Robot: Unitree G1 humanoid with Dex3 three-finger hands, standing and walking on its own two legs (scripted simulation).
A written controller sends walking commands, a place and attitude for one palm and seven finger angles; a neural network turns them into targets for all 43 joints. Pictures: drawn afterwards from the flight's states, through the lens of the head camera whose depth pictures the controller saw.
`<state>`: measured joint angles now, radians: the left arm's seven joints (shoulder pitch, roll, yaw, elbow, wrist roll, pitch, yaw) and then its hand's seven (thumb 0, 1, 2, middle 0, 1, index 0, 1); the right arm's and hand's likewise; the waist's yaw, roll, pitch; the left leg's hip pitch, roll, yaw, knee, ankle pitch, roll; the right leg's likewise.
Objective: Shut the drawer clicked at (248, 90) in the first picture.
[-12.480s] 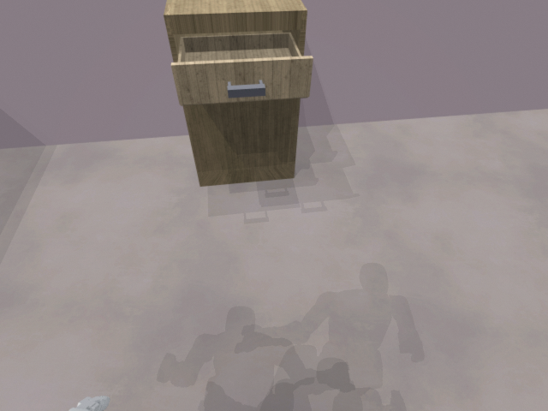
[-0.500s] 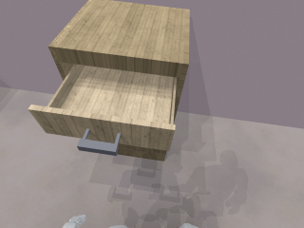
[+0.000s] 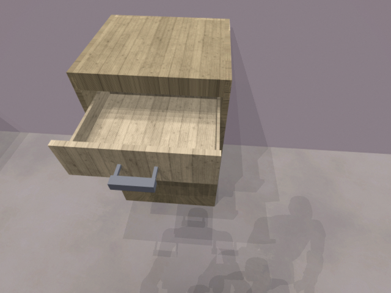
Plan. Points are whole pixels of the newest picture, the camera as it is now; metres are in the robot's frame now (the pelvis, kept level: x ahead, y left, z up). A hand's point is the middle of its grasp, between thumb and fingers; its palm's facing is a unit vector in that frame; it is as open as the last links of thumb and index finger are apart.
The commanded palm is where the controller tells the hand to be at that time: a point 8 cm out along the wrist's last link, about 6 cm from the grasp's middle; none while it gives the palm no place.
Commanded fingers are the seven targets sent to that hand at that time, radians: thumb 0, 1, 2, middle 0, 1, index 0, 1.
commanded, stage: come to a stop and stand still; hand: left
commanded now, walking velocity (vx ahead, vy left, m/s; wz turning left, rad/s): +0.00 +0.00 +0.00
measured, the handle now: (134, 176) +0.42 +0.19 -0.07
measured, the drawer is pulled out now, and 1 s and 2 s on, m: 0.24 0.24 0.24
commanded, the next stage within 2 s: look again from close up in 0.70 s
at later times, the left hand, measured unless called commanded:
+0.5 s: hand out of the picture +0.00 +0.11 -0.17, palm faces +0.01 -0.99 -0.13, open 7.3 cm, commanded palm none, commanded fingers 0.00 0.90 0.90 -0.20 -0.30 -0.20 -0.30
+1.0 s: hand out of the picture +0.02 +0.15 -0.18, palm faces -0.03 -0.99 -0.17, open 7.3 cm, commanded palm none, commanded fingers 0.00 0.90 0.90 -0.20 -0.30 -0.20 -0.30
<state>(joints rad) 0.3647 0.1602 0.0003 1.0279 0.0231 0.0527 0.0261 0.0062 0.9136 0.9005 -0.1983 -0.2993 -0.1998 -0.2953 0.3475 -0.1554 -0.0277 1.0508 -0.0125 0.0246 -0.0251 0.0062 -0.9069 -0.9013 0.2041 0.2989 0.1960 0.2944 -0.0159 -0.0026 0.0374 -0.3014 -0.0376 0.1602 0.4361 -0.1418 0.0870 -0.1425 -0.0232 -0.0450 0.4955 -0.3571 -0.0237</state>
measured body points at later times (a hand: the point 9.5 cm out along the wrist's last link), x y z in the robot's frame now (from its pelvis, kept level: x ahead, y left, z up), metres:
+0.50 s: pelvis +0.03 -0.02 +0.01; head +0.04 -0.02 +0.46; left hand +0.00 +0.17 -0.16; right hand -0.01 -0.21 -0.16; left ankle +0.06 +0.07 -0.73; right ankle -0.05 -0.11 -0.73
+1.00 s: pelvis +0.03 -0.01 +0.00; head +0.03 +0.00 +0.45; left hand +0.02 +0.20 -0.16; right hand +0.04 -0.24 -0.15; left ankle +0.06 +0.08 -0.73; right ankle -0.05 -0.11 -0.73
